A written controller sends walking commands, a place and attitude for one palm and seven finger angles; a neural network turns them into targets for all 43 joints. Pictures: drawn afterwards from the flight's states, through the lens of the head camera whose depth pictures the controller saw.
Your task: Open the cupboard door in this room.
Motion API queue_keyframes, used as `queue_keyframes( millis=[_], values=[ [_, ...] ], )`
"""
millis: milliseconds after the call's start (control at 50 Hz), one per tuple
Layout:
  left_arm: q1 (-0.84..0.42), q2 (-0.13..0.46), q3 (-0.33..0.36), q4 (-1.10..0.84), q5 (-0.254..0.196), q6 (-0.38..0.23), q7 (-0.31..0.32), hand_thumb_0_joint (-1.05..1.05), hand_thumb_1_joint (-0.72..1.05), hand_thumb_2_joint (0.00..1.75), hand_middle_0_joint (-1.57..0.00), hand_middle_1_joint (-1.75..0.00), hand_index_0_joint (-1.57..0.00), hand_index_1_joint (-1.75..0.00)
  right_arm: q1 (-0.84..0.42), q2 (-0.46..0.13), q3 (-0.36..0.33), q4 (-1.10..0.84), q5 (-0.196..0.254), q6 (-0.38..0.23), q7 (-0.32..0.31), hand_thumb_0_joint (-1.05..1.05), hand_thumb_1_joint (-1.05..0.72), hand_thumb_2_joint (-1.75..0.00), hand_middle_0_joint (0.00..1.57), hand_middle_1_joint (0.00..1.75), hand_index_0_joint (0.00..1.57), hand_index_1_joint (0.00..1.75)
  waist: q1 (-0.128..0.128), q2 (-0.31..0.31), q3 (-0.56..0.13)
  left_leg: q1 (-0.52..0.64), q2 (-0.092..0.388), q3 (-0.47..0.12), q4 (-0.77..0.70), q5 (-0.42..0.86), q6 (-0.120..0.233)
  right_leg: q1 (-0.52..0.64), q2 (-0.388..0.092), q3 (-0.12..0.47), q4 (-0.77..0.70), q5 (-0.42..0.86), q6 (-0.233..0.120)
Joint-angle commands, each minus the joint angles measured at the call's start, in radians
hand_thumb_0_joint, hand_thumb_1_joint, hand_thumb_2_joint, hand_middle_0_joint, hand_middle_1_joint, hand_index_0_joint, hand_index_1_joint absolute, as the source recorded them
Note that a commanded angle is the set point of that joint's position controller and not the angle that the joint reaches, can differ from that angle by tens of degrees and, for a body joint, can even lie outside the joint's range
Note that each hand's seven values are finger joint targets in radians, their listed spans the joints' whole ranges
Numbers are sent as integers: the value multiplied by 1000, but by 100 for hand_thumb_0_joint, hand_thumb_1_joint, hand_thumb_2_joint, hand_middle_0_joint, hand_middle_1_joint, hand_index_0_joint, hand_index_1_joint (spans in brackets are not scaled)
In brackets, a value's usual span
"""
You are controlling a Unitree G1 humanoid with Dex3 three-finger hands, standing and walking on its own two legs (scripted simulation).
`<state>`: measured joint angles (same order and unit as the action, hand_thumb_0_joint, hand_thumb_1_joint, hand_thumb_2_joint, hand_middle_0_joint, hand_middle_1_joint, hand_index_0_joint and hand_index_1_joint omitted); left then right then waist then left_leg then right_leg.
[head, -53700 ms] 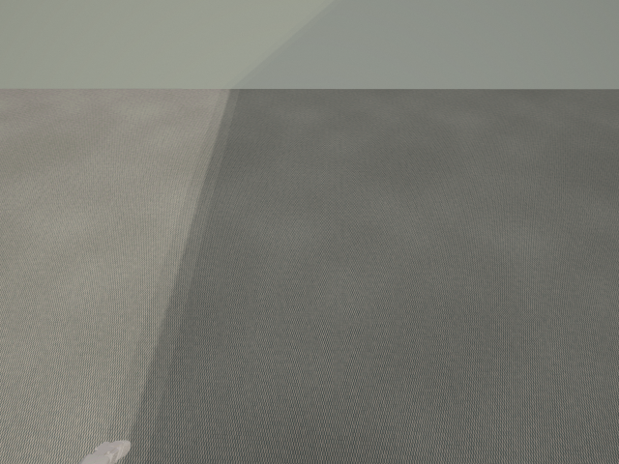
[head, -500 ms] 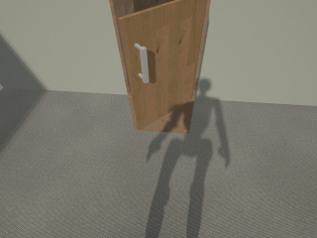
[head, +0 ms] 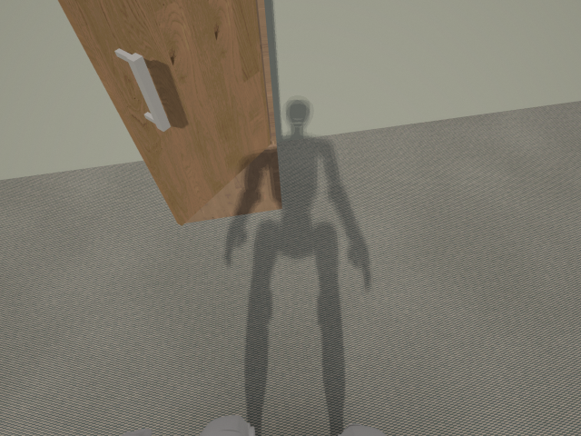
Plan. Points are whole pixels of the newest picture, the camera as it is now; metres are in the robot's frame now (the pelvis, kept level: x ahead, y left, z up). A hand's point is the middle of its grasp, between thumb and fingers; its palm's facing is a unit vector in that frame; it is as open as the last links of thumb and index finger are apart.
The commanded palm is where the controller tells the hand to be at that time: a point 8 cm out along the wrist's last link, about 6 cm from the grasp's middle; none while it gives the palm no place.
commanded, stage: walk to a spot facing it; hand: left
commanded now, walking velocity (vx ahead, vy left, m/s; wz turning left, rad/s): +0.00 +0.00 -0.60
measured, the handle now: (143, 91) +0.65 +0.32 +0.07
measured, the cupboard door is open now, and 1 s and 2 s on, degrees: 44 44 44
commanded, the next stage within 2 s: none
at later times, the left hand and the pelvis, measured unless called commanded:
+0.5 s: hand (172, 406) +0.17 +0.21 -0.15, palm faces -0.26 -0.94 -0.21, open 7.4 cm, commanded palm none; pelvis +0.00 +0.03 +0.02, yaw -18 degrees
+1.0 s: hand (237, 367) +0.23 +0.11 -0.15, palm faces -0.61 -0.78 -0.16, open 7.4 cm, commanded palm none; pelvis +0.04 +0.01 +0.02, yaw -37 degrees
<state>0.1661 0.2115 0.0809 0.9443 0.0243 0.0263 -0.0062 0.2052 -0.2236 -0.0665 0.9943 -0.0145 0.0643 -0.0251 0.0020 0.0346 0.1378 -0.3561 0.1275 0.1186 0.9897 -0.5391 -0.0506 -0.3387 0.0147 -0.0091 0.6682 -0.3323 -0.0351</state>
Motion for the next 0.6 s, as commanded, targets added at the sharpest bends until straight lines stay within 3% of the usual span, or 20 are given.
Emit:
queue_keyframes(
  millis=[0, 60, 140, 180, 200, 220, 240, 260, 280, 300, 320, 360, 420, 480, 520, 540, 560, 580],
  values=[
    [62, 203, 51, -63, 0, -11, 40, 0, 90, 90, -20, -30, -20, -30, -83, -78, -16, -136, 4, -38, 0, 0, -90, -90, 20, 30, 20, 30, 25, -200, -164, -198, -30, -120, 166, 48, -12, 195, -259, 399, -298, 485, -174],
    [73, 211, 49, -67, 3, -14, 38, 0, 90, 90, -20, -30, -20, -30, -85, -50, -9, -141, 9, -36, 0, 0, -90, -90, 20, 30, 20, 30, 21, -133, -210, -112, -64, -104, 10, 70, -17, 190, -234, 382, -285, 514, -172],
    [62, 222, 53, -76, 7, -3, 28, 0, 90, 90, -20, -30, -20, -30, -85, -51, -10, -160, 16, -43, -5, 0, -90, -90, 20, 30, 20, 30, 17, -174, -190, -27, -105, -102, -192, 92, -5, 152, -203, 432, -285, 445, -160],
    [27, 212, 51, -84, 4, 3, 25, 0, 90, 90, -20, -30, -20, -30, -32, -61, -11, -149, 19, -50, -10, 0, -90, -90, 20, 30, 20, 30, -17, -179, -190, 92, -115, -110, -364, 183, 1, 79, -170, 432, -252, 399, -114],
    [-3, 200, 47, -96, -2, 7, 22, 0, 90, 90, -20, -30, -20, -30, 16, -76, -13, -135, 17, -56, -15, 0, -90, -90, 20, 30, 20, 30, -46, -164, -194, 220, -110, -106, -501, 271, 6, -10, -137, 401, -219, 339, -70],
    [-8, 152, 37, -114, -12, 10, 17, 0, 90, 90, -20, -30, -20, -30, 49, -138, -22, -128, 11, -67, -23, 0, -90, -90, 20, 30, 20, 30, -64, -9, -194, 344, 14, -236, -639, 247, 42, -155, -45, 322, -123, 167, -15],
    [4, 101, 23, -138, -23, 12, 1, 0, 90, 90, -20, -30, -20, -30, 52, -246, -42, -143, -9, -74, -26, 0, -90, -90, 20, 30, 20, 30, -58, 305, -183, 379, 297, -533, -760, 288, 145, -305, 78, 137, 132, -203, 53],
    [-51, 144, 28, -149, -10, 11, -4, 0, 90, 90, -20, -30, -20, -30, 56, -266, -43, -151, -16, -70, -31, 0, -90, -90, 20, 30, 20, 30, -73, 227, -154, 280, 386, -568, -751, 412, 234, -288, 30, 96, 339, -287, 73],
    [-40, 150, 30, -163, -9, 6, -11, 0, 90, 90, -20, -30, -20, -30, 3, -240, -32, -181, -17, -69, -33, 0, -90, -90, 20, 30, 20, 30, -33, 106, -133, 202, 367, -490, -723, 471, 259, -252, -18, 93, 410, -235, 85],
    [-27, 141, 38, -137, 5, 9, -16, 0, 90, 90, -20, -30, -20, -30, -15, -197, -22, -178, -25, -81, -28, 0, -90, -90, 20, 30, 20, 30, -17, 104, -140, 207, 296, -425, -706, 584, 240, -258, 3, 74, 490, -189, 91],
    [-22, 131, 39, -123, 1, 13, -21, 0, 90, 90, -20, -30, -20, -30, -40, -184, -16, -184, -23, -80, -28, 0, -90, -90, 20, 30, 20, 30, 0, 146, -120, 197, 241, -314, -668, 675, 214, -263, -18, 65, 524, -155, 97],
    [-18, 110, 28, -132, -4, 21, -30, 0, 90, 90, -20, -30, -20, -30, -34, -163, -9, -182, -23, -77, -27, 0, -90, -90, 20, 30, 20, 30, 4, 165, -132, 239, 172, -165, -620, 790, 175, -251, -29, 22, 479, -125, 104],
    [-56, 91, 15, -152, -7, 19, -37, 0, 90, 90, -20, -30, -20, -30, 31, -177, -17, -161, -24, -75, -24, 0, -90, -90, 20, 30, 20, 30, -20, 181, -178, 302, 166, -103, -586, 833, 159, -192, -35, -34, 305, -117, 101],
    [-69, 100, 9, -155, -7, 13, -40, 0, 90, 90, -20, -30, -20, -30, 54, -200, -26, -151, -22, -68, -13, 0, -90, -90, 20, 30, 20, 30, -36, 196, -178, 266, 190, -76, -561, 776, 149, -72, -20, -82, 129, -113, 83],
    [-31, 107, 11, -144, -9, 9, -39, 0, 90, 90, -20, -30, -20, -30, 49, -217, -31, -152, -18, -65, -9, 0, -90, -90, 20, 30, 20, 30, -15, 166, -189, 232, 193, -57, -502, 745, 124, 39, -8, -95, -24, -33, 64],
    [21, 125, 16, -124, -9, 6, -36, 0, 90, 90, -20, -30, -20, -30, 34, -223, -34, -154, -12, -63, -7, 0, -90, -90, 20, 30, 20, 30, 13, 133, -194, 173, 174, -28, -430, 682, 88, 147, -5, -98, -141, 85, 50],
    [99, 192, 30, -102, -3, -2, -26, 0, 90, 90, -20, -30, -20, -30, 19, -190, -33, -169, -2, -61, -2, 0, -90, -90, 20, 30, 20, 30, 54, -25, -217, 29, 119, 27, -266, 508, 30, 319, -109, 48, -256, 309, 7],
    [158, 318, 57, -84, 8, -12, -5, 0, 90, 90, -20, -30, -20, -30, -30, -88, -10, -224, 8, -60, 5, 0, -90, -90, 20, 30, 20, 30, 84, -378, -209, -231, -49, 93, -29, -55, -29, 419, -382, 429, -325, 618, -110]
  ],
)
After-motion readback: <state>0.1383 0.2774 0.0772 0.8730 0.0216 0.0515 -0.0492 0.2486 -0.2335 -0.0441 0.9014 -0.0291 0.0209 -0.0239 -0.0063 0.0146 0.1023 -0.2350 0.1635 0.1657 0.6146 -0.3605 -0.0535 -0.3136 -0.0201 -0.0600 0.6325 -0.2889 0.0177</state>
